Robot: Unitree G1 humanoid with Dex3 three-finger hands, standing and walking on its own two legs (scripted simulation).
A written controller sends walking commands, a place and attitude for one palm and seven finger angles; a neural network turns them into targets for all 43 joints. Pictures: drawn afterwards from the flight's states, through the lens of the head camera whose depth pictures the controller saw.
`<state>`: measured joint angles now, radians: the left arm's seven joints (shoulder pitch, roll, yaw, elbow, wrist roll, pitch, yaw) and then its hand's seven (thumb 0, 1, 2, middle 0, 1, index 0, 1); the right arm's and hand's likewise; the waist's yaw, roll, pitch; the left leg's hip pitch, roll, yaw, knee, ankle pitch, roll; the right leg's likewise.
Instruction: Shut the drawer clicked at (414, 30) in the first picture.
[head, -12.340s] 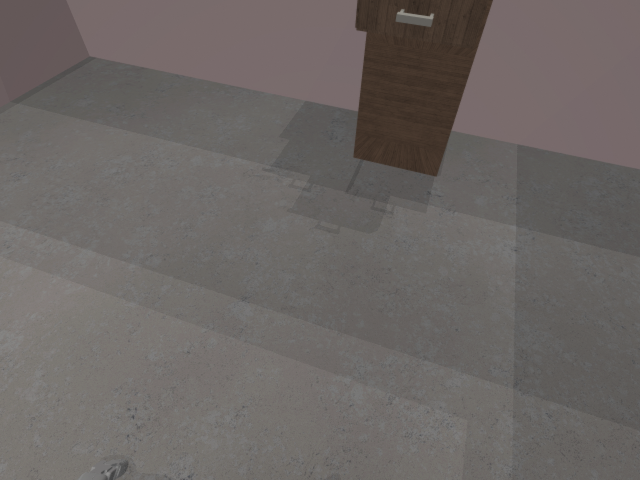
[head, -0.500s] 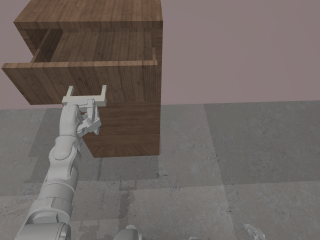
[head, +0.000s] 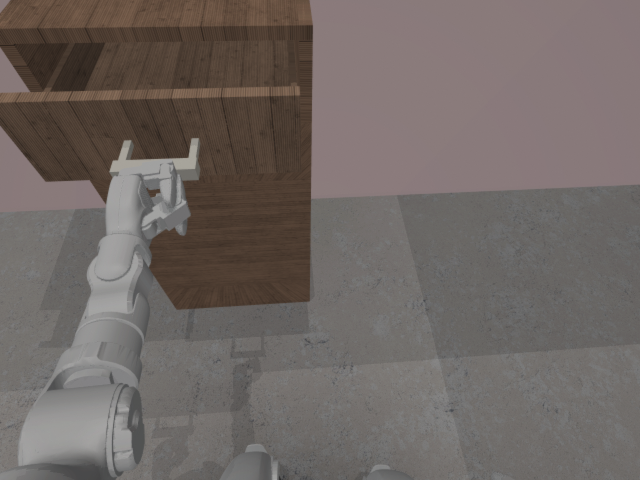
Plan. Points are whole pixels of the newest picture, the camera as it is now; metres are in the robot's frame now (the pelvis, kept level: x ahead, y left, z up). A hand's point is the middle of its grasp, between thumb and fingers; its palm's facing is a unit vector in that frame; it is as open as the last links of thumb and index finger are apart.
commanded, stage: push the drawer shut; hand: left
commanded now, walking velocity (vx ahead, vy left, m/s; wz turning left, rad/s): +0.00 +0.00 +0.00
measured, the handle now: (159, 158) +0.51 +0.22 +0.09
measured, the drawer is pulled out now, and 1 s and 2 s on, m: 0.13 0.00 0.00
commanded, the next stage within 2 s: pull the fist back off the drawer in 1.28 s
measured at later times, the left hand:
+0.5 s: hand (186, 172) +0.49 +0.19 +0.08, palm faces +0.08 -1.00 -0.02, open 3.1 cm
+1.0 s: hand (190, 137) +0.56 +0.19 +0.08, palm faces +0.08 -1.00 -0.03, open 3.0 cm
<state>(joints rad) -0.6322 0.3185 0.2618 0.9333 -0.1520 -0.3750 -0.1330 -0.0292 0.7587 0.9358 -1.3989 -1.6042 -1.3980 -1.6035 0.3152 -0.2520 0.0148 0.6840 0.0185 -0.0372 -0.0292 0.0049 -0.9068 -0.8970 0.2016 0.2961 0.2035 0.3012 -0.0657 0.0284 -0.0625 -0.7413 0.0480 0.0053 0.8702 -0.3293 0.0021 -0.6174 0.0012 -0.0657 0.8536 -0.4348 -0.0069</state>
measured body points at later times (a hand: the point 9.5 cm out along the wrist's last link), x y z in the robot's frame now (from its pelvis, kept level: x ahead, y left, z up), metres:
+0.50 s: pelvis -0.01 +0.00 -0.01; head +0.09 +0.01 +0.43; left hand +0.48 +0.24 +0.09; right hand +0.01 -0.27 -0.13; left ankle +0.06 +0.12 -0.69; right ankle -0.01 -0.12 -0.69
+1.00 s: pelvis +0.00 +0.01 -0.02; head +0.14 +0.04 +0.40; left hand +0.55 +0.25 +0.09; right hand -0.04 -0.25 -0.12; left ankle +0.06 +0.12 -0.69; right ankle -0.01 -0.12 -0.69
